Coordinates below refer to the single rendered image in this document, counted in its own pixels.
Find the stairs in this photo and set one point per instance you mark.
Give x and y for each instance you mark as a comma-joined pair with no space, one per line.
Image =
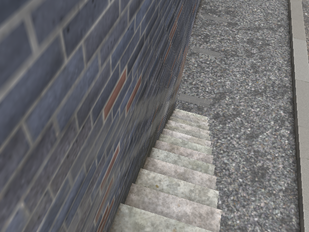
175,190

